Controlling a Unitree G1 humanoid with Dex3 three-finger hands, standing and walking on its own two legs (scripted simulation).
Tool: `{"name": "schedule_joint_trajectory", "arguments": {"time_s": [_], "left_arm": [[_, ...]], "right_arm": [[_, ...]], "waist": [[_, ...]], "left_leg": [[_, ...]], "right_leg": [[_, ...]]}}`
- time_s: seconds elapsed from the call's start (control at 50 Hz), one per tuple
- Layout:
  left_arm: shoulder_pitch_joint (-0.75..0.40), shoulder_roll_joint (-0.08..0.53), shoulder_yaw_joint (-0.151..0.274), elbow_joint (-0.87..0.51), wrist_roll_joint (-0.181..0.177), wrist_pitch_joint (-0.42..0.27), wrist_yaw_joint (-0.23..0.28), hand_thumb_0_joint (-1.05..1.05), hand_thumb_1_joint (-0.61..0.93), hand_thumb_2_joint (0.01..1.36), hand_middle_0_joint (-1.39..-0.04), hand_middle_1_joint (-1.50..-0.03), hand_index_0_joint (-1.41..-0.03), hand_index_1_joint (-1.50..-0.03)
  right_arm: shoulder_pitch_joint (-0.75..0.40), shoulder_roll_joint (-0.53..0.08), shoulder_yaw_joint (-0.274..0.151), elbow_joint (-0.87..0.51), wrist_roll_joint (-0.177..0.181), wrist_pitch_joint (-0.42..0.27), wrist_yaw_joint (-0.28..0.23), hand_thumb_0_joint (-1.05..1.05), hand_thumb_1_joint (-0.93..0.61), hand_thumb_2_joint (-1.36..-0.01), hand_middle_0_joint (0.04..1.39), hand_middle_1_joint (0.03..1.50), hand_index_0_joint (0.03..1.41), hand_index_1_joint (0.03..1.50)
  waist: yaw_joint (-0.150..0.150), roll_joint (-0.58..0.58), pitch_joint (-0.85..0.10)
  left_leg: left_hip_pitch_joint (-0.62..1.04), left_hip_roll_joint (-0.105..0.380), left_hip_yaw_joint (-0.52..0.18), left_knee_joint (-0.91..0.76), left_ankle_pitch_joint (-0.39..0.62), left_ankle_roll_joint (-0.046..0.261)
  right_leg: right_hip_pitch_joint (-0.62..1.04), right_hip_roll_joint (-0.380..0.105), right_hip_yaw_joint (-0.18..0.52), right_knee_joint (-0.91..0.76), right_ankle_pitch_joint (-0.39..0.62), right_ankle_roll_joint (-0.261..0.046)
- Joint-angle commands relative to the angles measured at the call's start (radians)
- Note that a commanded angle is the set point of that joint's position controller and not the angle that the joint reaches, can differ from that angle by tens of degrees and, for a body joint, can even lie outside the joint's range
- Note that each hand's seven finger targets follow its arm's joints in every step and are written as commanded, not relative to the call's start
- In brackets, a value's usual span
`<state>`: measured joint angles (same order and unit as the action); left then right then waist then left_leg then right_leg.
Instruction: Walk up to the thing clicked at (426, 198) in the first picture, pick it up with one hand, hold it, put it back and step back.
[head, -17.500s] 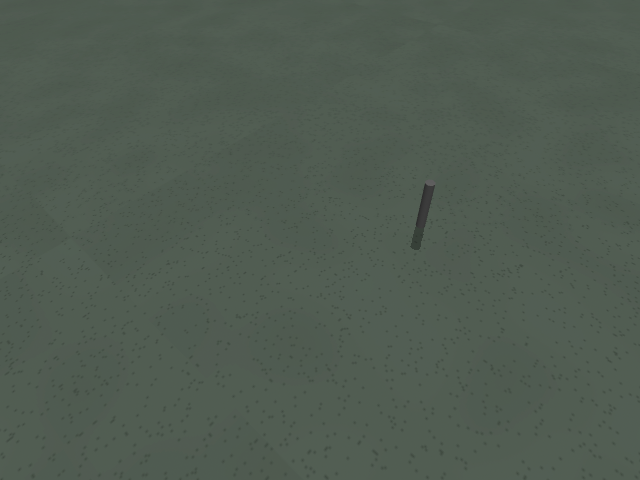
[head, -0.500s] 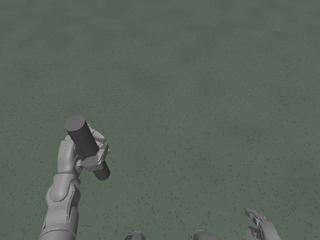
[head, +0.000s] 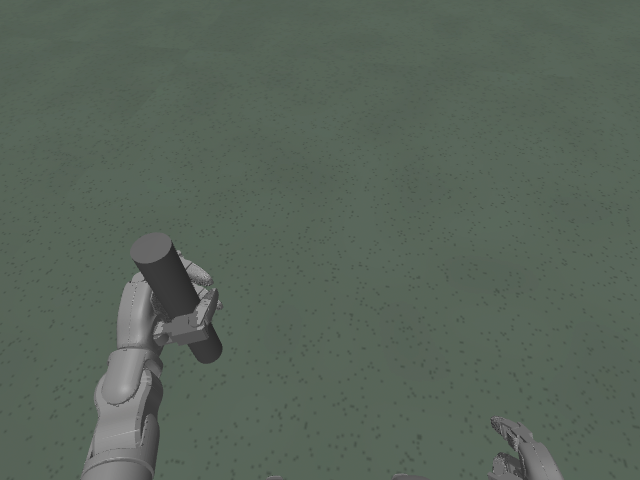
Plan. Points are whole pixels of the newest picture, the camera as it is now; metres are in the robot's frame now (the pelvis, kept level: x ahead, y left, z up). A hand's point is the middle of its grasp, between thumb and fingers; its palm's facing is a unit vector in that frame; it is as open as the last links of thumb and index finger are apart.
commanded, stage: hold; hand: left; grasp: from the side
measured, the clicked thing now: (185, 309) +0.33 +0.19 +0.04
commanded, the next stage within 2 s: none
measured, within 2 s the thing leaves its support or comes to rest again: neither
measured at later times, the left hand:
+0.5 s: hand (195, 304) +0.32 +0.17 +0.06, palm faces -0.02 -1.00 -0.01, open 5.2 cm
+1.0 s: hand (194, 307) +0.32 +0.17 +0.06, palm faces -0.01 -1.00 -0.01, open 5.2 cm
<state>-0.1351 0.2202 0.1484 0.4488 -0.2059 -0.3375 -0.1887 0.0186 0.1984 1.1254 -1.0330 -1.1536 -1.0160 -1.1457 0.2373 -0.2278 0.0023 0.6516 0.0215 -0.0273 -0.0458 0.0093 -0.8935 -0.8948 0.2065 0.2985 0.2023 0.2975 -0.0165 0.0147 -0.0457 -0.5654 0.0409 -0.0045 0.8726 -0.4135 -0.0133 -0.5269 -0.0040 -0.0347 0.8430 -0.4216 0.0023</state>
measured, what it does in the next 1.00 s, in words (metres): stands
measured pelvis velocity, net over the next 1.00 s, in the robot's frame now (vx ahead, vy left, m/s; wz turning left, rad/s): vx -0.01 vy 0.00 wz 0.00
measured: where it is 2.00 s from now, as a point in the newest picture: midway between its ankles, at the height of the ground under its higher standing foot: outside the picture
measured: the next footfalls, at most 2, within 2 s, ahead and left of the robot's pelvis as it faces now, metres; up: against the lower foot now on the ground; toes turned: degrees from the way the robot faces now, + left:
none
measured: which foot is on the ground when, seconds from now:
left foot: down 0.00-1.00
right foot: down 0.00-1.00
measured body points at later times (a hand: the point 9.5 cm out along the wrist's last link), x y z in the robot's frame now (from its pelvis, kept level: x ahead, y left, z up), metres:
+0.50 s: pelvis +0.00 +0.00 +0.01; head +0.03 +0.01 +0.45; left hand +0.32 +0.22 +0.07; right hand +0.13 -0.25 -0.10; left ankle +0.02 +0.13 -0.70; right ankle +0.00 -0.12 -0.70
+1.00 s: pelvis -0.01 +0.00 +0.01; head +0.02 +0.01 +0.46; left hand +0.31 +0.22 +0.07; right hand +0.12 -0.25 -0.10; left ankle +0.02 +0.13 -0.70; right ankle +0.00 -0.12 -0.70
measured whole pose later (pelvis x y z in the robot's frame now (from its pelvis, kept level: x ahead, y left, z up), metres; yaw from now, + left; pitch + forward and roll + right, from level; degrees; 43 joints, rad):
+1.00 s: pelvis -0.01 +0.00 +0.01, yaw +0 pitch +5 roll -1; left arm -0.14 0.21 0.14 0.47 -0.20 -0.36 -0.18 0.02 0.20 1.12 -1.03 -1.16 -1.01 -1.15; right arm 0.24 -0.23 0.00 0.67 0.02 -0.04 -0.03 0.01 -0.89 -0.90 0.21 0.30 0.20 0.30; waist -0.02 0.01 -0.03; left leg -0.52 0.04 0.00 0.82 -0.38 -0.01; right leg -0.48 -0.01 -0.03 0.80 -0.39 0.00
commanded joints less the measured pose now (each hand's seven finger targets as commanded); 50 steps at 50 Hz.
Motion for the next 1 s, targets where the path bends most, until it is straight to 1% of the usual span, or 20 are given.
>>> {"name": "schedule_joint_trajectory", "arguments": {"time_s": [0.0,0.08,0.16,0.18,0.2,0.24,0.32,0.36,0.5,0.54,0.58,0.64,0.7,0.74,0.84,0.88,0.92,0.94,0.96,0.98], "left_arm": [[-0.304,0.162,0.068,-0.269,-0.016,-0.086,0.008,0.0,0.585,1.19,-1.291,-1.344,-1.303,-1.333],[-0.274,0.115,0.032,-0.218,-0.017,-0.075,0.002,0.0,0.597,1.211,-1.305,-1.363,-1.317,-1.353],[-0.321,0.175,0.072,-0.273,-0.013,-0.078,0.011,0.0,0.571,1.202,-1.302,-1.36,-1.314,-1.35],[-0.275,0.144,0.059,-0.198,-0.011,-0.071,0.008,0.0,0.576,1.207,-1.313,-1.372,-1.326,-1.361],[-0.337,0.155,0.05,-0.298,-0.014,-0.085,0.009,0.0,0.586,1.199,-1.302,-1.362,-1.316,-1.35],[-0.277,0.117,0.036,-0.22,-0.019,-0.076,0.005,0.0,0.586,1.214,-1.312,-1.376,-1.326,-1.364],[-0.321,0.132,0.03,-0.269,-0.016,-0.08,0.003,0.0,0.595,1.218,-1.307,-1.373,-1.321,-1.362],[-0.272,0.112,0.023,-0.202,-0.015,-0.077,-0.002,0.0,0.594,1.212,-1.319,-1.375,-1.332,-1.364],[-0.297,0.155,0.068,-0.252,-0.016,-0.089,0.017,0.0,0.616,1.214,-1.309,-1.369,-1.322,-1.358],[-0.27,0.102,0.023,-0.2,-0.014,-0.082,0.017,0.0,0.597,1.217,-1.307,-1.37,-1.32,-1.359],[-0.324,0.152,0.055,-0.266,-0.009,-0.09,0.025,0.0,0.612,1.217,-1.298,-1.36,-1.309,-1.351],[-0.283,0.147,0.05,-0.239,-0.001,-0.083,0.019,0.0,0.607,1.21,-1.298,-1.356,-1.31,-1.346],[-0.277,0.095,0.013,-0.2,-0.015,-0.077,0.008,0.0,0.598,1.228,-1.309,-1.384,-1.324,-1.371],[-0.351,0.158,0.05,-0.262,-0.008,-0.087,0.014,0.0,0.596,1.229,-1.3,-1.377,-1.313,-1.367],[-0.28,0.097,0.031,-0.168,-0.017,-0.092,0.009,0.0,0.617,1.229,-1.291,-1.369,-1.305,-1.358],[-0.304,0.151,0.066,-0.226,-0.014,-0.098,0.012,0.0,0.622,1.225,-1.295,-1.365,-1.308,-1.355],[-0.281,0.121,0.031,-0.194,-0.006,-0.099,0.004,0.0,0.636,1.233,-1.295,-1.366,-1.308,-1.356],[-0.297,0.134,0.043,-0.238,-0.01,-0.107,0.003,0.0,0.643,1.229,-1.3,-1.368,-1.314,-1.356],[-0.255,0.105,0.031,-0.167,-0.013,-0.101,0.001,0.0,0.653,1.232,-1.303,-1.374,-1.317,-1.362],[-0.311,0.138,0.046,-0.244,-0.013,-0.108,0.003,0.0,0.637,1.234,-1.305,-1.374,-1.317,-1.364]], "right_arm": [[-0.027,-0.138,-0.05,-0.12,0.001,-0.045,-0.01,0.0,-0.891,-0.895,0.2,0.3,0.2,0.3],[-0.036,-0.13,-0.044,-0.127,0.003,-0.044,-0.012,0.0,-0.89,-0.895,0.2,0.3,0.2,0.3],[-0.039,-0.135,-0.046,-0.12,0.004,-0.044,-0.013,0.0,-0.889,-0.894,0.2,0.3,0.2,0.3],[-0.043,-0.132,-0.044,-0.122,0.004,-0.042,-0.012,0.0,-0.893,-0.896,0.2,0.3,0.2,0.3],[-0.035,-0.136,-0.048,-0.121,0.002,-0.044,-0.012,0.0,-0.889,-0.894,0.2,0.3,0.2,0.3],[-0.038,-0.137,-0.047,-0.121,0.003,-0.046,-0.009,0.0,-0.89,-0.895,0.2,0.3,0.2,0.3],[-0.034,-0.132,-0.048,-0.118,0.001,-0.046,-0.009,0.0,-0.889,-0.895,0.2,0.3,0.2,0.3],[-0.036,-0.133,-0.049,-0.112,0.0,-0.048,-0.007,0.0,-0.889,-0.895,0.2,0.3,0.2,0.3],[-0.027,-0.136,-0.051,-0.113,0.002,-0.049,-0.006,0.0,-0.891,-0.896,0.2,0.3,0.2,0.3],[-0.039,-0.132,-0.044,-0.119,0.003,-0.049,-0.004,0.0,-0.891,-0.896,0.2,0.3,0.2,0.3],[-0.039,-0.14,-0.052,-0.113,0.003,-0.05,-0.004,0.0,-0.888,-0.896,0.2,0.3,0.2,0.3],[-0.026,-0.137,-0.054,-0.111,0.0,-0.048,-0.006,0.0,-0.888,-0.896,0.2,0.3,0.2,0.3],[-0.034,-0.135,-0.049,-0.117,0.001,-0.051,-0.001,0.0,-0.887,-0.895,0.2,0.3,0.2,0.3],[-0.025,-0.142,-0.054,-0.111,0.001,-0.048,-0.005,0.0,-0.887,-0.896,0.2,0.3,0.2,0.3],[-0.034,-0.134,-0.049,-0.109,0.0,-0.055,0.0,0.0,-0.886,-0.896,0.2,0.3,0.2,0.3],[-0.031,-0.142,-0.054,-0.109,0.0,-0.055,-0.001,0.0,-0.887,-0.896,0.2,0.3,0.2,0.3],[-0.032,-0.135,-0.05,-0.108,-0.002,-0.055,0.002,0.0,-0.884,-0.896,0.2,0.3,0.2,0.3],[-0.037,-0.139,-0.054,-0.111,-0.003,-0.058,0.004,0.0,-0.885,-0.895,0.2,0.3,0.2,0.3],[-0.031,-0.137,-0.051,-0.107,0.0,-0.06,0.005,0.0,-0.886,-0.896,0.2,0.3,0.2,0.3],[-0.041,-0.138,-0.053,-0.114,0.001,-0.06,0.004,0.0,-0.888,-0.897,0.2,0.3,0.2,0.3]], "waist": [[0.002,0.022,-0.266],[-0.017,-0.002,-0.231],[-0.001,0.004,-0.228],[-0.006,-0.01,-0.219],[-0.004,0.017,-0.252],[-0.009,0.007,-0.23],[-0.008,0.012,-0.248],[-0.014,-0.009,-0.233],[0.004,0.014,-0.275],[-0.011,-0.001,-0.208],[-0.002,0.024,-0.223],[-0.004,0.013,-0.25],[-0.014,-0.007,-0.216],[-0.006,0.024,-0.266],[-0.01,-0.013,-0.209],[0.005,0.009,-0.253],[-0.007,0.004,-0.221],[0.0,0.021,-0.219],[-0.009,-0.002,-0.22],[0.0,0.011,-0.228]], "left_leg": [[0.163,-0.028,0.002,-0.138,0.227,0.014],[0.161,-0.03,0.007,-0.144,0.219,0.019],[0.157,-0.033,0.01,-0.157,0.205,0.02],[0.159,-0.03,0.005,-0.159,0.205,0.02],[0.185,-0.029,0.005,-0.163,0.222,0.017],[0.19,-0.024,-0.002,-0.169,0.224,0.014],[0.185,-0.029,0.004,-0.163,0.233,0.016],[0.179,-0.026,0.0,-0.161,0.229,0.017],[0.193,-0.03,0.005,-0.165,0.236,0.015],[0.183,-0.027,0.004,-0.178,0.216,0.014],[0.186,-0.026,0.002,-0.184,0.205,0.012],[0.192,-0.029,0.006,-0.172,0.235,0.016],[0.175,-0.026,0.003,-0.174,0.22,0.018],[0.208,-0.027,0.004,-0.173,0.243,0.017],[0.169,-0.026,0.001,-0.18,0.196,0.017],[0.183,-0.029,0.006,-0.178,0.202,0.015],[0.174,-0.029,0.005,-0.178,0.192,0.014],[0.17,-0.027,0.003,-0.181,0.183,0.011],[0.172,-0.026,-0.001,-0.176,0.194,0.013],[0.17,-0.027,0.001,-0.18,0.184,0.013]], "right_leg": [[0.102,0.015,0.006,-0.131,0.27,-0.014],[0.099,0.013,0.01,-0.149,0.276,-0.008],[0.119,0.008,0.015,-0.16,0.262,-0.007],[0.114,0.011,0.011,-0.159,0.258,-0.008],[0.122,0.013,0.009,-0.153,0.271,-0.012],[0.111,0.019,0.0,-0.151,0.26,-0.014],[0.119,0.014,0.006,-0.158,0.28,-0.012],[0.11,0.016,0.003,-0.155,0.273,-0.011],[0.142,0.013,0.007,-0.16,0.279,-0.012],[0.11,0.018,0.003,-0.164,0.257,-0.013],[0.11,0.017,0.0,-0.166,0.246,-0.016],[0.127,0.014,0.005,-0.165,0.28,-0.012],[0.114,0.015,0.005,-0.166,0.27,-0.011],[0.129,0.013,0.008,-0.165,0.284,-0.013],[0.099,0.016,0.001,-0.166,0.24,-0.013],[0.125,0.014,0.005,-0.168,0.246,-0.014],[0.107,0.016,0.004,-0.166,0.235,-0.015],[0.1,0.018,0.002,-0.162,0.225,-0.017],[0.107,0.018,0.0,-0.159,0.236,-0.016],[0.112,0.016,0.002,-0.165,0.228,-0.016]]}}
